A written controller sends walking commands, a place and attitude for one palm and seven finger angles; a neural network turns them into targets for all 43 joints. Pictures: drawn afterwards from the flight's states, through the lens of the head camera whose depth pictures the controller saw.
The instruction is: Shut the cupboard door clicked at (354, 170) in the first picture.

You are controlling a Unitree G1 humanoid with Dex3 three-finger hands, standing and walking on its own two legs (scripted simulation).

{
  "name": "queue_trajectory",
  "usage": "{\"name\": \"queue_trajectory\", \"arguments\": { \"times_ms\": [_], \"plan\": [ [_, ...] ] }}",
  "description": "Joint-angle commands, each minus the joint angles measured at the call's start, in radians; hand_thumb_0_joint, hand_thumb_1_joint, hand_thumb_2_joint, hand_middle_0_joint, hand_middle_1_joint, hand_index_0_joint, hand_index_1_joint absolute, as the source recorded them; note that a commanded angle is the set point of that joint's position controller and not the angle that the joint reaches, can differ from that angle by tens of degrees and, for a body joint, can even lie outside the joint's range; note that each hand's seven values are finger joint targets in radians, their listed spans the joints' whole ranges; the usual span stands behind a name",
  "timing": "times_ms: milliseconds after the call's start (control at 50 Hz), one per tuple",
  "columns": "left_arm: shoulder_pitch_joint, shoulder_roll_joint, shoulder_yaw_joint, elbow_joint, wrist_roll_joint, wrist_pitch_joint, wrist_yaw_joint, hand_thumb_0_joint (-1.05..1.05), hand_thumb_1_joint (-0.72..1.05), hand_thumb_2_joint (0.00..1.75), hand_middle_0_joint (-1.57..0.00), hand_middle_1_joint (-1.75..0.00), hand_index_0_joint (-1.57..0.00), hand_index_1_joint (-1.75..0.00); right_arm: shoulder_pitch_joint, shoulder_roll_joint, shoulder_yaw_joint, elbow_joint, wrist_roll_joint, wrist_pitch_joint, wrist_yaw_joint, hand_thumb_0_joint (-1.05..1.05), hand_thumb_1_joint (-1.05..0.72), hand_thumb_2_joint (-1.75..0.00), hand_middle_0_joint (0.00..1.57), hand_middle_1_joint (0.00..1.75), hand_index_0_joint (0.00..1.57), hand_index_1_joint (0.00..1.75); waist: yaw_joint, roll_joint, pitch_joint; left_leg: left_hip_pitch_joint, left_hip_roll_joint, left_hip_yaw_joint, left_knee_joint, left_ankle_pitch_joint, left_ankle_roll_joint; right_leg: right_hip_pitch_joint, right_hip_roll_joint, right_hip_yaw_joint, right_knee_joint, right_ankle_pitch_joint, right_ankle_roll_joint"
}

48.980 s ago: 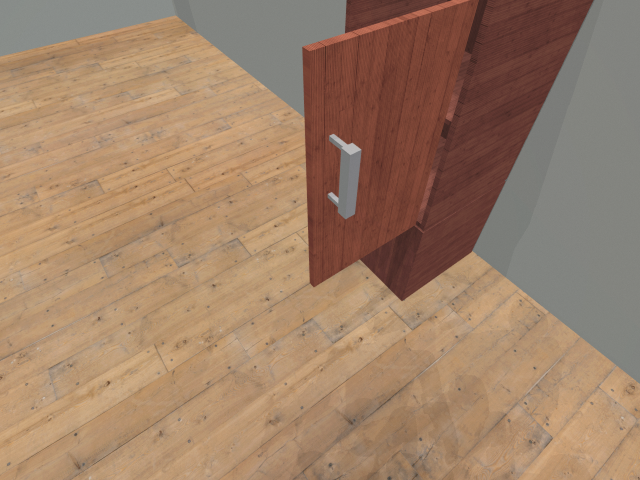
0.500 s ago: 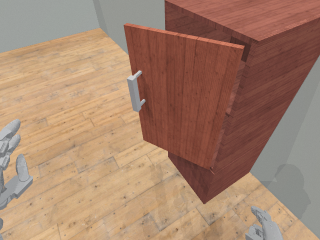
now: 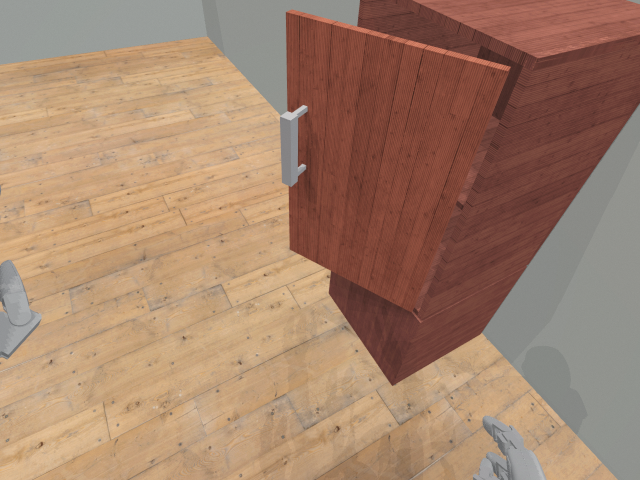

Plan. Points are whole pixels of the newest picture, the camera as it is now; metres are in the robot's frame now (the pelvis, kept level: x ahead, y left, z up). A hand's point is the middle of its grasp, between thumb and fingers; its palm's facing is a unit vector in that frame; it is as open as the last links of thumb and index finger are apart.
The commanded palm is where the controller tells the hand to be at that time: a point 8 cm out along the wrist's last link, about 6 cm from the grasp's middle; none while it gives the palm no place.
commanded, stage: step back with the hand held close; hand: left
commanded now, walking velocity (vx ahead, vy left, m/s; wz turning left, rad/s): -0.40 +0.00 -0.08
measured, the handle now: (295, 146) +0.71 +0.10 +0.04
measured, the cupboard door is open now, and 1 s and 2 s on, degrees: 28 28 28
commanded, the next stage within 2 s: stop stepping back and stand still in 0.62 s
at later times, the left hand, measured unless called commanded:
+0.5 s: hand out of the picture +0.09 +0.28 +0.19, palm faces +0.55 -0.68 -0.48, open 7.4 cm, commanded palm +0.03 +0.29 +0.20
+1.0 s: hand out of the picture -0.03 +0.26 +0.18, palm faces +0.36 -0.83 -0.43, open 7.4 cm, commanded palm -0.05 +0.29 +0.20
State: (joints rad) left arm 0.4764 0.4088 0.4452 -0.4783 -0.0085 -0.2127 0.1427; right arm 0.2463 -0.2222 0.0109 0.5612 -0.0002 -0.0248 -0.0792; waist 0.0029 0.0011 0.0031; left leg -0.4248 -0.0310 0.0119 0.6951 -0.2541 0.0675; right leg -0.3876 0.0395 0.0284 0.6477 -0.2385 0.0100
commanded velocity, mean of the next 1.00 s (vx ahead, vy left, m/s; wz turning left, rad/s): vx -0.19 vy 0.00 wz -0.09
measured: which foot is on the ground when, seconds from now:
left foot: down 0.00-0.56, up 0.58-0.62, down 0.64-0.86, up 0.88-1.00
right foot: down 0.00-0.28, up 0.30-0.46, down 0.48-1.00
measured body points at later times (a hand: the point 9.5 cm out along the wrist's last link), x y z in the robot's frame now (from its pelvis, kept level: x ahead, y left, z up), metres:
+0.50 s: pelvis -0.09 -0.01 -0.01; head -0.08 +0.01 +0.44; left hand +0.05 +0.32 +0.21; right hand +0.09 -0.24 -0.09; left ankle +0.07 +0.09 -0.72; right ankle -0.21 -0.14 -0.71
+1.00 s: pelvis -0.21 +0.00 +0.02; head -0.24 +0.04 +0.47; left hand -0.05 +0.30 +0.20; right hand -0.10 -0.27 -0.05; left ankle -0.16 +0.10 -0.67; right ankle -0.22 -0.12 -0.72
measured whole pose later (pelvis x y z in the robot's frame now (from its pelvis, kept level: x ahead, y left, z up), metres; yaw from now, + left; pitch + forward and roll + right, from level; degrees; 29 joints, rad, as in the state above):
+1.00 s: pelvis -0.21 +0.00 +0.02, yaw -5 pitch +1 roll +0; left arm 0.67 0.45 0.41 -0.57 -0.04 -0.18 0.14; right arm 0.32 -0.23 -0.01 0.63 -0.01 -0.03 -0.07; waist 0.03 -0.09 -0.11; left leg -0.55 0.02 0.07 0.96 -0.36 -0.02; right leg -0.29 -0.01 -0.01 0.54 -0.30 -0.04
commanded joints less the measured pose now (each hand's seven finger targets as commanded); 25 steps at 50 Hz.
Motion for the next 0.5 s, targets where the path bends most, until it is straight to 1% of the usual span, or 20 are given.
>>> {"name": "queue_trajectory", "arguments": {
  "times_ms": [0,20,80,100,120,140,180,200,220,240,260,280,300,340,380,400,420,440,460,480],
  "plan": [
    [-0.042,0.203,0.142,-0.210,0.005,-0.078,0.021,0.00,0.90,0.90,-0.20,-0.30,-0.20,-0.30,-0.099,-0.163,-0.075,-0.152,0.001,-0.070,-0.005,0.00,-0.90,-0.90,0.20,0.30,0.20,0.30,-0.011,0.057,-0.090,-0.397,0.143,-0.157,-0.277,-0.443,0.037,0.373,-0.058,0.145,0.007,0.090,-0.025],
    [-0.051,0.178,0.113,-0.219,0.001,-0.080,0.020,0.00,0.90,0.90,-0.20,-0.30,-0.20,-0.30,-0.105,-0.152,-0.072,-0.155,0.003,-0.069,-0.002,0.00,-0.90,-0.90,0.20,0.30,0.20,0.30,-0.015,0.031,-0.074,-0.364,0.126,-0.141,-0.231,-0.431,0.026,0.302,-0.084,0.184,-0.039,0.033,-0.038],
    [-0.066,0.204,0.122,-0.226,-0.004,-0.089,0.032,0.00,0.90,0.90,-0.20,-0.30,-0.20,-0.30,-0.103,-0.136,-0.070,-0.140,-0.003,-0.071,0.008,0.00,-0.90,-0.90,0.20,0.30,0.20,0.30,-0.019,-0.035,-0.048,-0.243,0.080,-0.107,-0.099,-0.357,-0.011,0.096,-0.176,0.300,-0.197,-0.141,-0.085],
    [-0.058,0.235,0.149,-0.223,-0.005,-0.090,0.037,0.00,0.90,0.90,-0.20,-0.30,-0.20,-0.30,-0.103,-0.135,-0.074,-0.127,-0.009,-0.069,0.011,0.00,-0.90,-0.90,0.20,0.30,0.20,0.30,-0.017,-0.056,-0.058,-0.180,0.071,-0.097,-0.068,-0.309,-0.024,0.042,-0.203,0.324,-0.241,-0.159,-0.100],
    [-0.049,0.213,0.121,-0.227,-0.011,-0.091,0.039,0.00,0.90,0.90,-0.20,-0.30,-0.20,-0.30,-0.098,-0.115,-0.066,-0.123,-0.003,-0.065,0.014,0.00,-0.90,-0.90,0.20,0.30,0.20,0.30,-0.023,-0.097,-0.075,-0.108,0.062,-0.088,-0.045,-0.253,-0.036,-0.011,-0.228,0.307,-0.265,-0.168,-0.107],
    [-0.045,0.229,0.132,-0.233,-0.013,-0.094,0.044,0.00,0.90,0.90,-0.20,-0.30,-0.20,-0.30,-0.095,-0.117,-0.066,-0.121,-0.003,-0.061,0.015,0.00,-0.90,-0.90,0.20,0.30,0.20,0.30,-0.026,-0.107,-0.087,-0.061,0.059,-0.083,-0.046,-0.227,-0.037,-0.048,-0.225,0.285,-0.276,-0.182,-0.102],
    [-0.022,0.238,0.142,-0.237,-0.018,-0.098,0.050,0.00,0.90,0.90,-0.20,-0.30,-0.20,-0.30,-0.096,-0.119,-0.069,-0.121,0.002,-0.055,0.012,0.00,-0.90,-0.90,0.20,0.30,0.20,0.30,-0.031,-0.068,-0.106,-0.021,0.067,-0.088,-0.085,-0.247,-0.025,-0.077,-0.187,0.224,-0.262,-0.208,-0.077],
    [-0.002,0.253,0.168,-0.231,-0.019,-0.101,0.055,0.00,0.90,0.90,-0.20,-0.30,-0.20,-0.30,-0.101,-0.129,-0.073,-0.121,0.002,-0.058,0.007,0.00,-0.90,-0.90,0.20,0.30,0.20,0.30,-0.029,-0.013,-0.109,-0.059,0.088,-0.112,-0.150,-0.272,-0.015,-0.039,-0.153,0.185,-0.223,-0.193,-0.063],
    [0.017,0.236,0.163,-0.232,-0.017,-0.106,0.055,0.00,0.90,0.90,-0.20,-0.30,-0.20,-0.30,-0.101,-0.128,-0.070,-0.127,0.006,-0.060,0.003,0.00,-0.90,-0.90,0.20,0.30,0.20,0.30,-0.029,0.029,-0.118,-0.113,0.125,-0.146,-0.221,-0.321,0.003,0.017,-0.110,0.136,-0.144,-0.166,-0.043],
    [0.022,0.232,0.174,-0.237,-0.013,-0.108,0.056,0.00,0.90,0.90,-0.20,-0.30,-0.20,-0.30,-0.110,-0.139,-0.072,-0.134,0.008,-0.066,-0.001,0.00,-0.90,-0.90,0.20,0.30,0.20,0.30,-0.025,0.110,-0.125,-0.222,0.182,-0.195,-0.315,-0.411,0.031,0.117,-0.053,0.092,-0.010,-0.117,-0.022],
    [0.020,0.223,0.188,-0.235,-0.009,-0.109,0.055,0.00,0.90,0.90,-0.20,-0.30,-0.20,-0.30,-0.123,-0.151,-0.075,-0.138,0.008,-0.074,-0.006,0.00,-0.90,-0.90,0.20,0.30,0.20,0.30,-0.015,0.224,-0.131,-0.383,0.272,-0.280,-0.438,-0.538,0.070,0.263,0.011,0.030,0.188,-0.051,0.000],
    [0.008,0.226,0.201,-0.236,-0.008,-0.108,0.053,0.00,0.90,0.90,-0.20,-0.30,-0.20,-0.30,-0.139,-0.149,-0.080,-0.141,0.001,-0.081,-0.009,0.00,-0.90,-0.90,0.20,0.30,0.20,0.30,-0.001,0.284,-0.127,-0.489,0.353,-0.337,-0.517,-0.541,0.097,0.356,0.055,-0.011,0.330,-0.049,0.018],
    [-0.003,0.248,0.211,-0.242,-0.013,-0.106,0.050,0.00,0.90,0.90,-0.20,-0.30,-0.20,-0.30,-0.137,-0.135,-0.085,-0.133,-0.004,-0.089,-0.010,0.00,-0.90,-0.90,0.20,0.30,0.20,0.30,-0.002,0.254,-0.141,-0.457,0.378,-0.347,-0.534,-0.458,0.100,0.342,0.057,-0.002,0.397,-0.102,0.018],
    [-0.008,0.243,0.217,-0.270,-0.021,-0.112,0.041,0.00,0.90,0.90,-0.20,-0.30,-0.20,-0.30,-0.138,-0.140,-0.102,-0.117,0.001,-0.112,-0.002,0.00,-0.90,-0.90,0.20,0.30,0.20,0.30,0.003,0.174,-0.175,-0.312,0.378,-0.257,-0.465,-0.366,0.078,0.269,0.057,0.000,0.366,-0.186,0.012],
    [0.076,0.206,0.193,-0.199,-0.035,-0.102,0.032,0.00,0.90,0.90,-0.20,-0.30,-0.20,-0.30,-0.147,-0.139,-0.107,-0.111,0.012,-0.123,0.006,0.00,-0.90,-0.90,0.20,0.30,0.20,0.30,0.008,0.218,-0.153,-0.274,0.354,-0.160,-0.466,-0.426,0.030,0.262,0.054,-0.052,0.253,-0.251,-0.007],
    [0.103,0.202,0.192,-0.171,-0.039,-0.096,0.028,0.00,0.90,0.90,-0.20,-0.30,-0.20,-0.30,-0.150,-0.138,-0.104,-0.112,0.011,-0.129,0.005,0.00,-0.90,-0.90,0.20,0.30,0.20,0.30,0.006,0.240,-0.122,-0.258,0.353,-0.149,-0.457,-0.422,0.022,0.259,0.043,-0.051,0.163,-0.253,-0.012],
    [0.089,0.179,0.157,-0.205,-0.051,-0.099,0.021,0.00,0.90,0.90,-0.20,-0.30,-0.20,-0.30,-0.141,-0.120,-0.085,-0.100,0.004,-0.133,0.008,0.00,-0.90,-0.90,0.20,0.30,0.20,0.30,0.002,0.223,-0.090,-0.189,0.329,-0.137,-0.443,-0.355,0.000,0.195,0.029,-0.051,0.038,-0.268,-0.021],
    [0.055,0.177,0.139,-0.229,-0.058,-0.107,0.018,0.00,0.90,0.90,-0.20,-0.30,-0.20,-0.30,-0.146,-0.116,-0.078,-0.083,0.003,-0.139,0.013,0.00,-0.90,-0.90,0.20,0.30,0.20,0.30,0.000,0.201,-0.088,-0.073,0.310,-0.103,-0.407,-0.284,-0.029,0.124,0.010,-0.031,-0.096,-0.253,-0.023],
    [0.014,0.178,0.123,-0.247,-0.057,-0.117,0.019,0.00,0.90,0.90,-0.20,-0.30,-0.20,-0.30,-0.137,-0.113,-0.077,-0.068,0.002,-0.141,0.016,0.00,-0.90,-0.90,0.20,0.30,0.20,0.30,-0.005,0.138,-0.091,0.035,0.268,-0.064,-0.326,-0.217,-0.059,0.037,-0.028,0.042,-0.219,-0.222,-0.033],
    [-0.022,0.180,0.110,-0.257,-0.052,-0.129,0.025,0.00,0.90,0.90,-0.20,-0.30,-0.20,-0.30,-0.127,-0.101,-0.075,-0.054,0.002,-0.142,0.018,0.00,-0.90,-0.90,0.20,0.30,0.20,0.30,-0.008,0.043,-0.099,0.146,0.205,-0.006,-0.217,-0.113,-0.086,-0.062,-0.083,0.151,-0.315,-0.143,-0.052]
  ]
}}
